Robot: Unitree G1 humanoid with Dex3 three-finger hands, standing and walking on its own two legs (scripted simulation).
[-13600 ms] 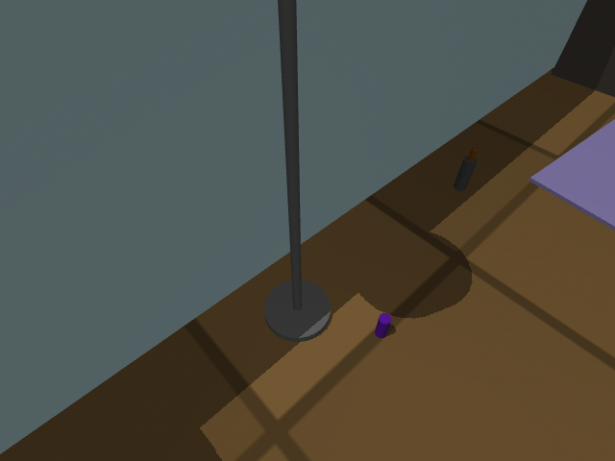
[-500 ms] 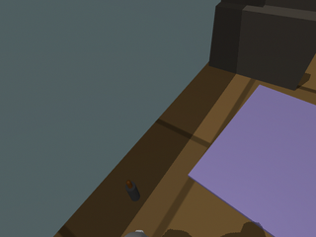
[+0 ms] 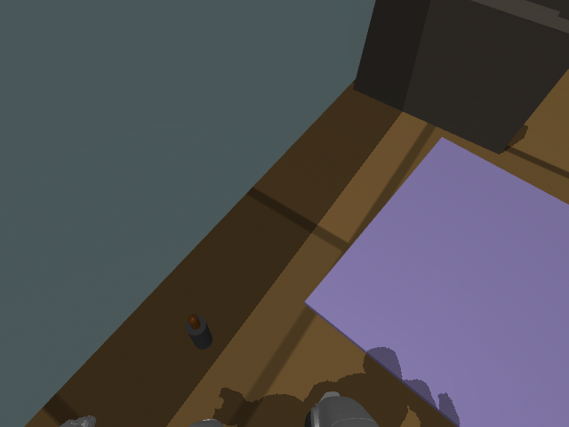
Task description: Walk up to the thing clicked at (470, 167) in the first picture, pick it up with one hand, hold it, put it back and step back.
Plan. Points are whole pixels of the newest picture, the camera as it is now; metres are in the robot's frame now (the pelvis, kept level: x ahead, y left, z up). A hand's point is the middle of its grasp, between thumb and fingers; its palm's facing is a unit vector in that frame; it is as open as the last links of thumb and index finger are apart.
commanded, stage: walk up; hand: left
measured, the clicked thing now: (198, 330) +0.43 +0.22 -0.64
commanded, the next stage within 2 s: none
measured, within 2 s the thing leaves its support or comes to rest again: neither
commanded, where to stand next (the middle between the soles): +0.03 -0.01 m, yaw -1 degrees
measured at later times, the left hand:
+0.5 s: hand out of the picture +0.03 +0.25 -0.14, palm faces +0.05 -0.94 -0.34, open 7.3 cm
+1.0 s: hand out of the picture +0.05 +0.24 -0.12, palm faces +0.02 -0.93 -0.38, open 7.3 cm
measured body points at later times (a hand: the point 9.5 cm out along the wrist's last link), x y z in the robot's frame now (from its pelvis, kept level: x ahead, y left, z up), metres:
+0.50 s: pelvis -0.04 -0.02 +0.01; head -0.03 +0.00 +0.46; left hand +0.03 +0.30 -0.12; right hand +0.03 -0.33 -0.11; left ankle -0.04 +0.09 -0.72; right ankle +0.03 -0.14 -0.71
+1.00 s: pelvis -0.02 -0.02 +0.03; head -0.01 -0.03 +0.48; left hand +0.05 +0.29 -0.09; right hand +0.08 -0.32 -0.11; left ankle -0.04 +0.09 -0.72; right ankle +0.02 -0.15 -0.72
